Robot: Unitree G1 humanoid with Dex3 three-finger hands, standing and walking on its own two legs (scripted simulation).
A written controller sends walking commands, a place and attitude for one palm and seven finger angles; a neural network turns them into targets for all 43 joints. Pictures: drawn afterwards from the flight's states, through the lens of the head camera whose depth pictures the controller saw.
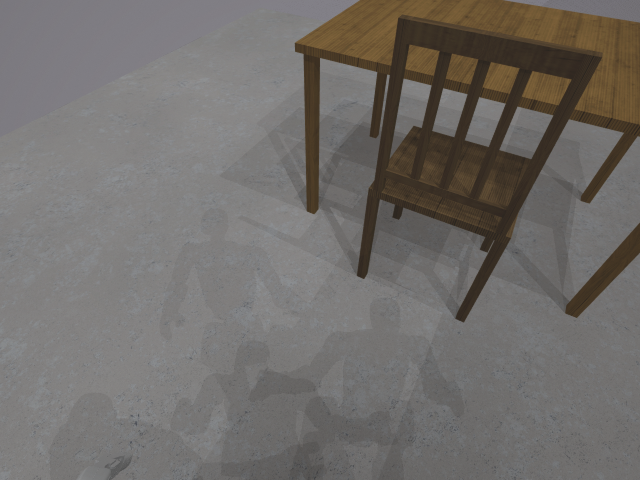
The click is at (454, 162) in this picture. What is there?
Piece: chair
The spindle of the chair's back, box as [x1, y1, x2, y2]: [439, 59, 490, 189]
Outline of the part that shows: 490,62 478,59 439,187 447,189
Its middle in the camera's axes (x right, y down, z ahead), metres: +0.35 -0.26 +0.95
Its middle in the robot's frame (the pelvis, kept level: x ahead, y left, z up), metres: +0.90 -0.31 -0.05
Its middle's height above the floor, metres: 0.72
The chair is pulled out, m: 0.00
